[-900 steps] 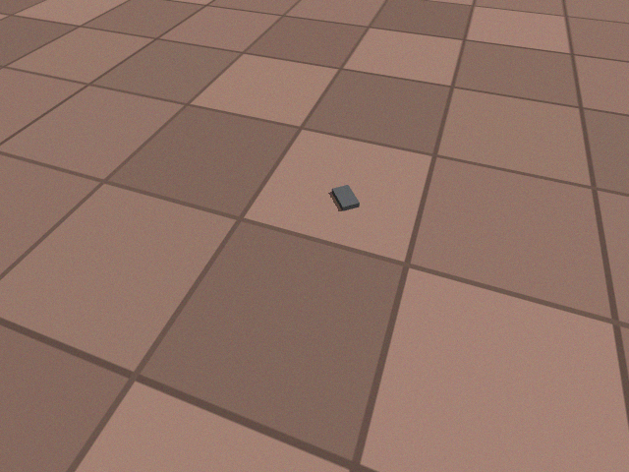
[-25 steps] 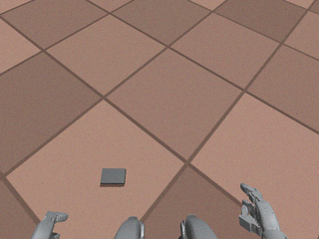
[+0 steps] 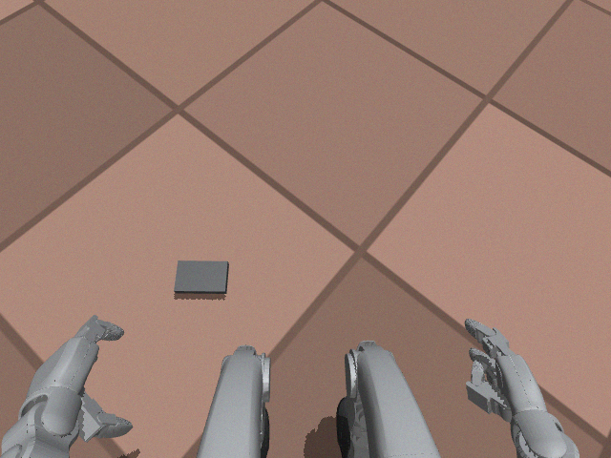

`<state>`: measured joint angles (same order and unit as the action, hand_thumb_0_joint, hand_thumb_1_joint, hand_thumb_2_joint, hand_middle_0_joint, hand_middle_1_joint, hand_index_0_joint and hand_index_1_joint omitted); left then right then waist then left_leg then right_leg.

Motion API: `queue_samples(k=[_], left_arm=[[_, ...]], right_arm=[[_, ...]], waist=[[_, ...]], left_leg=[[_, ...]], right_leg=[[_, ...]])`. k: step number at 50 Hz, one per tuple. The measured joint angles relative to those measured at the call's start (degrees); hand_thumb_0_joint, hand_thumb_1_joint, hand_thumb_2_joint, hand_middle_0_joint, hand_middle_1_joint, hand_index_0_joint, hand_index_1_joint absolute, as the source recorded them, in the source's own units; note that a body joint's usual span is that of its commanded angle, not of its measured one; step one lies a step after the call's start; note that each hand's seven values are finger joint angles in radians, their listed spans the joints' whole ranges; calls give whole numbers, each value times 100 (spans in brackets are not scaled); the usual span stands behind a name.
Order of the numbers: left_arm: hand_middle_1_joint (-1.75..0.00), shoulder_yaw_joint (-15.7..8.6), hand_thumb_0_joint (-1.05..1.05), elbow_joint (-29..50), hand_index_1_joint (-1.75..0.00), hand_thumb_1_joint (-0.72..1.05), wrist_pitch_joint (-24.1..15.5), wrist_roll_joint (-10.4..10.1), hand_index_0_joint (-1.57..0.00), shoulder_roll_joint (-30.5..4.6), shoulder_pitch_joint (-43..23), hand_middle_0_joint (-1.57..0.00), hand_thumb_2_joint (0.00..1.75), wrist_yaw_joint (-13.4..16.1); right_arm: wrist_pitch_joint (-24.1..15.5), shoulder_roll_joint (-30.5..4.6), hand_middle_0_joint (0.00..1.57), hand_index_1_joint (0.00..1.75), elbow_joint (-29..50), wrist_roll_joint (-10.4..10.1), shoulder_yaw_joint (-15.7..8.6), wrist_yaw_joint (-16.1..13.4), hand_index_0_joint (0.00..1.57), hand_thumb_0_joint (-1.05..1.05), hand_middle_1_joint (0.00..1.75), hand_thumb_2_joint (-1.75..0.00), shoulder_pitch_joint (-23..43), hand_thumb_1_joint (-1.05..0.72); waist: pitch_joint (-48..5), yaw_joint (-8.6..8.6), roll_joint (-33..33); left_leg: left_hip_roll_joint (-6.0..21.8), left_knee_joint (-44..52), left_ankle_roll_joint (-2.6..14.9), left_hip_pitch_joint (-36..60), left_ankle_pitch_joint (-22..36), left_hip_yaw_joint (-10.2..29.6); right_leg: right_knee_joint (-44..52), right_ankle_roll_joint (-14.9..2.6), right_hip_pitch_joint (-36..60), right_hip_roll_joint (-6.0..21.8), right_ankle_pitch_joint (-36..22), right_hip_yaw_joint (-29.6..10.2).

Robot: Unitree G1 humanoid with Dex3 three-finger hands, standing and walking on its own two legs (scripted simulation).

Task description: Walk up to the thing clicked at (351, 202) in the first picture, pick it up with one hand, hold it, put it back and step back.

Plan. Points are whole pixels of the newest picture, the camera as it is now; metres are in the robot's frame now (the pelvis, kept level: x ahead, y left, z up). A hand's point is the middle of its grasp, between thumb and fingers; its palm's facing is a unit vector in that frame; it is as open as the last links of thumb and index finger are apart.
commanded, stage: rise first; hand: left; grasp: from above
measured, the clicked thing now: (202, 277) +0.49 +0.26 -0.55
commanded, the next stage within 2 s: none
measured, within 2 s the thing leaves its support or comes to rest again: neither
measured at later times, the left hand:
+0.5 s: hand (147, 314) +0.35 +0.30 -0.31, palm faces -0.48 -0.16 -0.86, open 13.3 cm
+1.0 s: hand (161, 295) +0.40 +0.30 -0.39, palm faces -0.47 -0.01 -0.88, open 13.4 cm
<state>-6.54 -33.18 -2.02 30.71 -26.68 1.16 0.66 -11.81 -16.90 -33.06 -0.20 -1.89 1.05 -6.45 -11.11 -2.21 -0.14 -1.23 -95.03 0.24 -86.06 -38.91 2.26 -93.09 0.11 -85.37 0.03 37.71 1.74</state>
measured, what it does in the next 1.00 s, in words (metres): lowers itself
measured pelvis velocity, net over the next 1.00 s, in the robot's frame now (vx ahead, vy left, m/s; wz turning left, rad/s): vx -0.05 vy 0.01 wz -0.11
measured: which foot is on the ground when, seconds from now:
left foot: down 0.00-1.00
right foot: down 0.00-1.00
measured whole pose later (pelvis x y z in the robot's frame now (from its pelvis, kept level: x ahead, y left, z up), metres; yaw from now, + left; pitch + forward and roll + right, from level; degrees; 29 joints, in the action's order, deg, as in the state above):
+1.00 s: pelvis -0.05 +0.01 -0.22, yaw -6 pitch +34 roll -9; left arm -7.8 -78.8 -22.8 76.8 -47.1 -49.6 21.1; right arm -0.2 -15.3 -42.8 7.6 2.0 8.1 -6.3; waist -3.7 -10.8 -2.1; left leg -1.6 -136.8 1.6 -130.7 -40.4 5.7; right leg -130.6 1.5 -127.0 -0.2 38.0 5.6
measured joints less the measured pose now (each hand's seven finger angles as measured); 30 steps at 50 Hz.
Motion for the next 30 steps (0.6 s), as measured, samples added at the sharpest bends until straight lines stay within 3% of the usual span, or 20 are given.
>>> queue_samples(k=[7, 14, 22, 30], left_arm=[[-98, -154, 0, -808, -99, -53, -633, 930, -17, -358, -1344, -18, 95, 313], [-94, -100, 0, -1705, -96, -49, -1121, 1741, -20, -719, -2555, -22, 93, 294], [-89, -219, 0, -2573, -90, -41, -1876, 2680, -22, -1213, -3529, -23, 91, 701], [-85, -211, 0, -3322, -87, -39, -1962, 3548, -19, -1528, -4156, -21, 93, 1305]], right_arm=[[153, -62, 20, 30, -320, -12, -75, 115, 20, 1, 30, -91, 255, -96], [322, 27, 20, 30, -675, 69, -95, 234, 20, 1, 30, -91, 186, -96], [591, 95, 20, 30, -943, 261, 14, 355, 20, 1, 30, -90, -39, -92], [931, 112, 20, 30, -1015, 418, 100, 464, 20, 1, 30, -90, -147, -89]], waist=[[88, 44, 62], [319, 54, 75], [529, -175, 17], [601, -458, -12]], left_leg=[[17, -1235, -25, -1451, -119, 17], [26, -2145, -52, -2550, -44, 81], [33, -3019, -33, -3409, 6, 214], [-9, -3506, 68, -3896, 2, 255]], right_leg=[[-1229, -45, -1468, -25, 99, 32], [-2093, -65, -2554, -39, -8, 106], [-2825, -38, -3336, -58, -119, 245], [-3194, 55, -3699, -31, -106, 293]])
